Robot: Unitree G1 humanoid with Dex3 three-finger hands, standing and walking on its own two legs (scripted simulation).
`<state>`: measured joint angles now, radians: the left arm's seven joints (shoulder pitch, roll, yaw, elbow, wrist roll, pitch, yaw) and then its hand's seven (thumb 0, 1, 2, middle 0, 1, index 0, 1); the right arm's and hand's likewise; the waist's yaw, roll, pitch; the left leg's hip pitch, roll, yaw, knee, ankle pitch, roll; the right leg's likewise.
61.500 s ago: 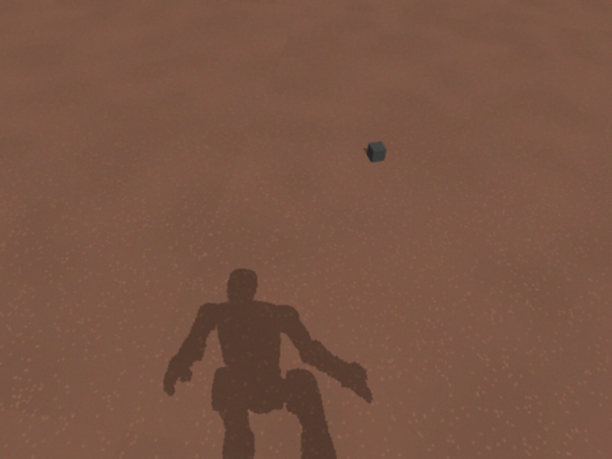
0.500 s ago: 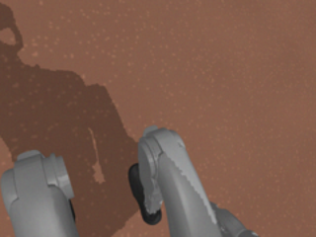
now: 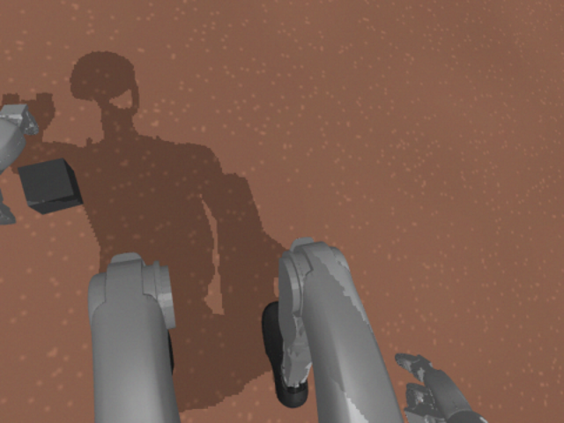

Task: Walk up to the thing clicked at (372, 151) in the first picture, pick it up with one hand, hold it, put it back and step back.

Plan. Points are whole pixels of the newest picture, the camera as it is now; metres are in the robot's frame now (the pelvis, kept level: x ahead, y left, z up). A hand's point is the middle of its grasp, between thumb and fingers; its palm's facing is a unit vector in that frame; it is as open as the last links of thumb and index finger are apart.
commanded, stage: withdraw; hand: left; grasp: from above
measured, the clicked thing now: (52, 187) +0.47 +0.32 -0.33
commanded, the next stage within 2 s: home in 0.22 s
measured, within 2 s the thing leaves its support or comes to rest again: neither
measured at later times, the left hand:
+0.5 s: hand (22, 168) +0.45 +0.31 -0.15, palm faces -0.43 -0.14 -0.89, open 13.4 cm
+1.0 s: hand out of the picture +0.29 +0.26 +0.07, palm faces -0.14 -0.80 -0.59, open 7.6 cm
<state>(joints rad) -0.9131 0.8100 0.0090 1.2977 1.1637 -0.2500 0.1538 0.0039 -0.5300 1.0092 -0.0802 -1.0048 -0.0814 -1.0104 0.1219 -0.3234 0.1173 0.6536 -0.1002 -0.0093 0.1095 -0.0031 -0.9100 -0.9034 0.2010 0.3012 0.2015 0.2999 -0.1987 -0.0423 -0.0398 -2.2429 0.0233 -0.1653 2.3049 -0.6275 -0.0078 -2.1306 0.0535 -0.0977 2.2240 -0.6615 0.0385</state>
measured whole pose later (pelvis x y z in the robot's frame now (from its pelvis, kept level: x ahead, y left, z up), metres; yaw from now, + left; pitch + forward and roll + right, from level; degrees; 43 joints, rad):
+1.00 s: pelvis +0.02 +0.00 +0.18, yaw +6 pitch +29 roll -5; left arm -0.09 0.40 0.01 0.37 0.35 0.16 0.06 0.01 0.84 0.89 -0.21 -0.31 -0.22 -0.31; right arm 0.08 -0.25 -0.01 0.60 0.03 -0.06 -0.02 0.00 -0.91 -0.90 0.20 0.30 0.20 0.30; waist -0.06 0.02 -0.21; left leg -1.64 0.02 -0.09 1.75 -0.61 -0.01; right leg -1.56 0.02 -0.05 1.71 -0.65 0.02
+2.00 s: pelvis +0.09 +0.01 +0.35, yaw +10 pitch +10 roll -3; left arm 0.50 0.22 0.03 -0.14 -0.05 0.46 0.01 0.02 0.91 0.90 -0.20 -0.30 -0.21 -0.30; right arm 0.28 -0.22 0.04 0.52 0.01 -0.23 -0.18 0.01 -0.91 -0.90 0.20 0.30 0.20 0.30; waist -0.03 0.04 -0.16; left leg -0.72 0.02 -0.07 1.01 -0.47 -0.01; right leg -0.63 0.00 -0.05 0.95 -0.49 0.02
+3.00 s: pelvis +0.10 +0.01 +0.35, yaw +10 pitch +11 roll -3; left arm 0.51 0.22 0.03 -0.14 -0.05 0.45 0.01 0.02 0.91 0.90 -0.20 -0.30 -0.21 -0.30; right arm 0.29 -0.22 0.03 0.53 0.01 -0.23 -0.18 0.01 -0.91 -0.90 0.20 0.30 0.20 0.30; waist -0.04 0.04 -0.16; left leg -0.72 0.02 -0.06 1.02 -0.49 -0.01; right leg -0.64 0.00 -0.04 0.96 -0.51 0.02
